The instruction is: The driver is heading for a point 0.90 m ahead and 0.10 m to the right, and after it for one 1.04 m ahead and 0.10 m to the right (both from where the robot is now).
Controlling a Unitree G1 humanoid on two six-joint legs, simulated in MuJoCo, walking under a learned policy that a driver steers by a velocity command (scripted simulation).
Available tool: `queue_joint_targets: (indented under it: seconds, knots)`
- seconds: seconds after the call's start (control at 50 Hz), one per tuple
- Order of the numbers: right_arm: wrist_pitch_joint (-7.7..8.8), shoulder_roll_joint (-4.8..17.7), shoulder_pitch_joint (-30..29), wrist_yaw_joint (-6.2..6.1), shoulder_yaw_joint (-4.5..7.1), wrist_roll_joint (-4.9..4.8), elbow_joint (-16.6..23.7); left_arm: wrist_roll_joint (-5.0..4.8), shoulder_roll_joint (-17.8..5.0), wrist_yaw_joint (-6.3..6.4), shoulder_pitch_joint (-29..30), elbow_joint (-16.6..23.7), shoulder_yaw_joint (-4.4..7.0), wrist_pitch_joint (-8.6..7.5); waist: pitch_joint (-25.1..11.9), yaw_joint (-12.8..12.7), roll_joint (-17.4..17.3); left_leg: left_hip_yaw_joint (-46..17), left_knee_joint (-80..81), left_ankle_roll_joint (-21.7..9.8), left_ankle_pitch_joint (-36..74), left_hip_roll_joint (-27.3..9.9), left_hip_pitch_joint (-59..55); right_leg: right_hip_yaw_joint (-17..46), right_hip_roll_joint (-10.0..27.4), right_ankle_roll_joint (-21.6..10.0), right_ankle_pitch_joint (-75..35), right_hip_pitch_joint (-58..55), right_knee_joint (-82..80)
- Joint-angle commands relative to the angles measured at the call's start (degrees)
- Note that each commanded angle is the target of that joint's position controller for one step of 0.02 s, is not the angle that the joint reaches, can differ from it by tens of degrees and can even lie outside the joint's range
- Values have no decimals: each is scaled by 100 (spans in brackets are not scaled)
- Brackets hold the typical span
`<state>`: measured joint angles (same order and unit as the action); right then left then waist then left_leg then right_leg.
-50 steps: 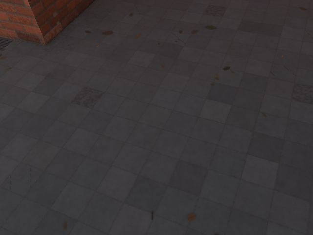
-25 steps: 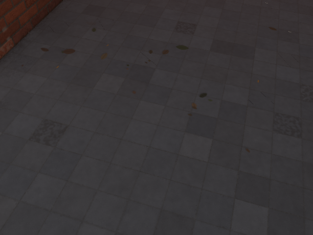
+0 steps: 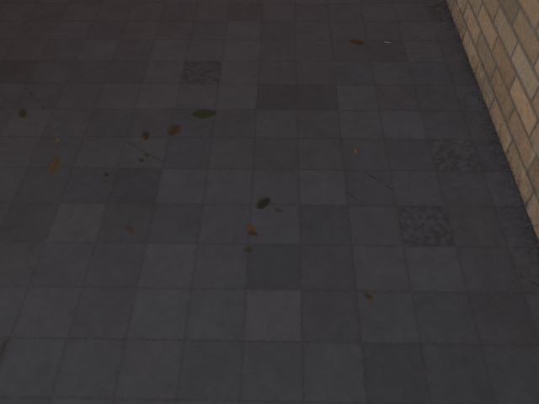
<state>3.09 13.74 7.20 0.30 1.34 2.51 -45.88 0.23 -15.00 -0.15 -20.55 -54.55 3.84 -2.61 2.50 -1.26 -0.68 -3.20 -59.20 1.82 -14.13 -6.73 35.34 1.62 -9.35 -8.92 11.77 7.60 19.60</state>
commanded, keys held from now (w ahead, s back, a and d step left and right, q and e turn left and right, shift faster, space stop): w+e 0.62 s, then w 0.22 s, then w+q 0.16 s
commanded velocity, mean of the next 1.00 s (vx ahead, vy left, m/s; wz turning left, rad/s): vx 0.50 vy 0.00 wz -0.45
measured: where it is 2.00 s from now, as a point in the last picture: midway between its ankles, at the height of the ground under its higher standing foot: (359, 237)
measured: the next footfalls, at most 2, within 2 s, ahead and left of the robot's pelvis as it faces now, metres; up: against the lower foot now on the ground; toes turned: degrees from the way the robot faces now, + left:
left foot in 0.26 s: +0.34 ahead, +0.14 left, +0.00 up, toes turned -11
right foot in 0.78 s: +0.49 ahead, -0.18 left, +0.00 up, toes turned -29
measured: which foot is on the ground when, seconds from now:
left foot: up 0.00-0.24, down 0.26-0.78, up 0.80-1.00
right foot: down 0.00-0.26, up 0.28-0.76, down 0.78-1.00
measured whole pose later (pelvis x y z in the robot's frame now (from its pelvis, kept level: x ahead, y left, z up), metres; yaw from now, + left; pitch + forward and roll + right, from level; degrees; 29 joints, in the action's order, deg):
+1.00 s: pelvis +0.48 -0.10 +0.01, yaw -26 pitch +1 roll +0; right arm 1.8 15.4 15.1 2.1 2.0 2.2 -48.0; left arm 1.3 -13.2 -0.2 -17.5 -48.0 2.5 -4.2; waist 1.8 0.0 -2.7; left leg -1.2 -61.3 -2.1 -14.6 -4.6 32.9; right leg -4.7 -3.5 -5.3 9.8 8.4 17.1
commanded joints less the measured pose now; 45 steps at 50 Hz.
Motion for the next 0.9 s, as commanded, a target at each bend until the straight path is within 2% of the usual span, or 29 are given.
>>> queue_joint_targets:
  seconds: [0.02,0.1,0.16,0.2,0.22,0.24,0.26,0.28,0.3,0.32,0.34,0.36,0.38,0.4,0.48,0.54,0.6,0.62,0.68,0.72,0.74,0.76,0.78,0.8,0.82,0.84,0.86,0.88,0.9]
  knots:
    - [-77,377,-201,33,58,-8,402,-23,-795,6,-196,345,168,-110,58,9,242,410,822,154,729,179,51,1266,1336,-590,-2479,262,-705]
    - [-58,411,-1003,73,9,-64,718,11,-841,32,-662,364,189,-48,-44,-385,461,385,1747,108,1257,380,232,1490,1359,-420,-2532,-421,-449]
    - [13,503,-1329,82,-11,-97,920,80,-926,72,-744,442,210,-30,-36,-466,528,307,2313,-4,1139,531,112,1779,1532,-380,-2714,-808,-162]
    - [71,668,-930,63,30,-115,874,98,-1047,116,-434,583,241,-46,-106,-174,603,198,2822,-146,880,635,-709,1917,1596,-186,-2886,-656,113]
    - [105,814,-421,24,88,-125,729,105,-1131,105,-217,667,261,-71,-292,71,618,229,2964,-242,635,783,-1490,1914,1533,-62,-3367,-450,505]
    - [168,970,362,-36,161,-116,506,73,-1162,56,-77,708,264,-110,-672,461,394,268,3302,-368,724,815,-2519,1740,1271,67,-3558,-238,1388]
    - [236,1282,1205,-127,253,-10,404,2,-914,-10,-80,811,196,-167,-1346,802,-24,-459,3441,-596,110,22,-3848,1447,909,198,-2584,407,2727]
    - [202,1748,1620,-200,357,145,465,-162,-276,-9,-438,1031,51,-182,-2017,699,-1115,-2634,3760,-1002,-557,-1617,-5232,743,178,377,937,1959,4390]
    - [100,1732,1314,-169,402,46,462,-35,-639,12,-774,1080,87,-124,-2181,338,-1584,-4311,4272,-1448,-1040,-1988,-5035,548,237,348,1963,2720,5207]
    - [57,1123,847,-143,289,-4,588,80,-813,30,-571,921,119,-29,-1255,223,-630,-3514,4339,-1379,-1583,-1762,-4238,536,667,357,1450,2950,5491]
    - [60,723,585,-116,196,-49,597,120,-756,-31,-194,940,103,-1,-636,243,-123,-2535,4463,-1250,-1216,-1393,-3503,435,852,408,1016,2878,5263]
    - [75,616,506,-110,160,-34,561,122,-643,-83,-76,977,95,32,-389,153,-229,-1833,4617,-1082,-611,-1109,-3086,374,1007,456,832,2732,5013]
    - [116,601,608,-121,150,-52,464,191,-605,-140,-5,1026,94,95,-246,110,-481,-1335,4706,-1027,-44,-938,-2823,333,1123,508,772,2639,4864]
    - [168,615,695,-103,160,-77,386,211,-547,-184,-12,1026,76,164,-212,78,-544,-965,4767,-1005,442,-834,-2697,269,1151,538,700,2559,4862]
    - [324,696,972,-31,225,-154,217,200,-438,-298,559,1348,35,264,-176,72,-499,-204,5024,-1144,1346,-906,-2842,211,1284,623,177,3070,4644]
    - [308,703,1131,-24,246,-133,106,190,-364,-356,1129,1592,-14,261,-13,153,-462,369,5116,-1122,1569,-814,-2953,78,1347,706,-376,3349,3976]
    - [295,789,1206,-24,280,-133,42,168,-231,-432,1667,1797,-98,223,84,258,-462,901,5083,-991,1715,-719,-2946,-190,1364,662,-947,2995,2880]
    - [287,846,1262,-36,299,-136,17,173,-222,-457,1842,1869,-113,218,119,300,-464,1007,5076,-952,1737,-754,-2980,-313,1355,619,-950,2857,2574]
    - [229,969,1631,-77,328,-117,-166,224,-271,-398,2165,1996,-119,235,249,421,-462,1110,4938,-856,1861,-900,-3232,-578,1193,464,-382,2452,1859]
    - [162,1133,1727,-70,362,-98,-271,282,-324,-367,2078,1970,-96,205,173,366,-513,1233,4415,-805,3040,-906,-3460,-710,932,292,35,1990,1500]
    - [129,1208,1743,-69,371,-114,-315,304,-371,-329,1704,1855,-59,167,-70,185,-538,1329,3828,-775,4041,-899,-3550,-802,691,189,204,1473,1299]
    - [84,1180,1733,-74,341,-145,-333,349,-437,-274,858,1567,-1,96,-516,-214,-342,1568,2770,-670,4398,-742,-3346,-827,469,71,-3,415,855]
    - [93,992,1561,-66,245,-107,-142,422,-791,-195,-252,1256,139,18,-1260,-670,43,1619,1302,-579,3085,-536,-2279,-42,1081,-138,348,-1256,730]
    - [118,222,1859,60,43,-192,265,405,-1560,-97,-545,1252,301,-13,-1966,-438,1578,1581,-744,-252,-1366,347,117,3083,3074,-846,770,-3052,241]
    - [95,802,1467,36,187,-136,188,237,-1601,-23,-746,1278,356,27,-2208,-684,917,531,-1586,-247,-1724,581,578,4072,3326,-1048,178,-2850,-338]
    - [112,878,1028,60,211,-184,297,180,-1354,22,-335,1220,296,24,-1427,-499,577,301,-1627,-333,-1166,245,874,2858,3024,-925,-530,-2343,-195]
    - [160,712,1007,90,135,-196,243,147,-949,15,-25,1192,183,-21,-906,-276,368,277,-1145,-369,-761,76,604,2112,2764,-732,-1117,-1489,-270]
    - [144,678,1081,105,133,-154,74,192,-607,33,279,1196,76,-33,-627,-106,268,194,-684,-420,-557,-67,239,1528,2489,-488,-1311,-896,-486]
    - [56,622,1300,124,118,-53,-24,158,-447,43,427,1167,14,-64,-490,87,416,174,-490,-397,-423,-79,-130,1182,2319,-338,-1459,-459,-691]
